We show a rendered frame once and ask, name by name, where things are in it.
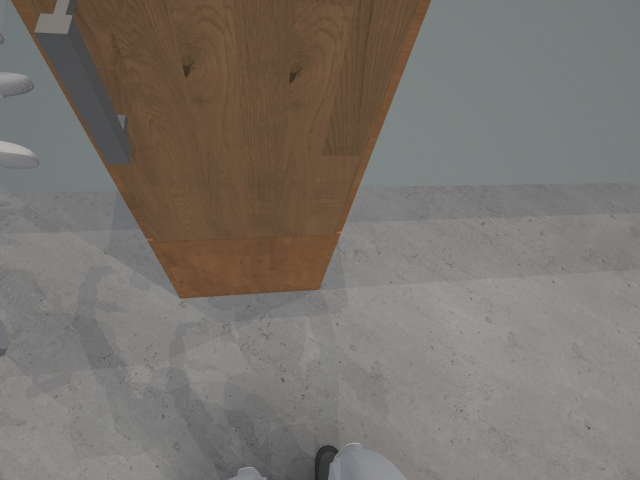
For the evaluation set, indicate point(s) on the cupboard door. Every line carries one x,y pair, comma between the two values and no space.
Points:
246,118

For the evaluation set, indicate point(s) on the robot left shin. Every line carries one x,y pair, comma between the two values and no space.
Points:
248,470

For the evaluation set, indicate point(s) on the robot right foot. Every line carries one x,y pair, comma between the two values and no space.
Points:
324,457

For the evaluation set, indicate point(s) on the robot left hand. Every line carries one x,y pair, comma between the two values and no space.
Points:
12,155

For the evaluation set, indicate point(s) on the handle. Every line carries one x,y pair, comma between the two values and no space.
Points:
63,44

